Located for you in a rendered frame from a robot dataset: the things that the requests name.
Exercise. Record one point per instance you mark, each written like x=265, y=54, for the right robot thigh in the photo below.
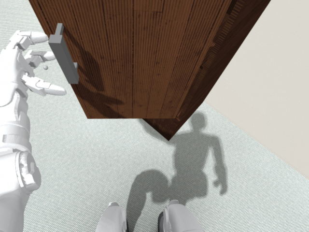
x=178, y=218

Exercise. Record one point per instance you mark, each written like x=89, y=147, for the cupboard door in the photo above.
x=136, y=58

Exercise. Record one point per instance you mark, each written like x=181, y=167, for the left robot upper arm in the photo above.
x=19, y=177

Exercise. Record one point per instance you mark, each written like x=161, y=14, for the left robot thigh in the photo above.
x=113, y=219

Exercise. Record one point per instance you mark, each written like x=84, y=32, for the left robot forearm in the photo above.
x=14, y=122

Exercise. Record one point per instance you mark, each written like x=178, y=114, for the left robot hand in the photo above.
x=13, y=65

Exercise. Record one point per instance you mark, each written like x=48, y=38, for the handle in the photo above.
x=61, y=52

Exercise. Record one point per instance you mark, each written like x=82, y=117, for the robot thigh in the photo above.
x=113, y=219
x=178, y=218

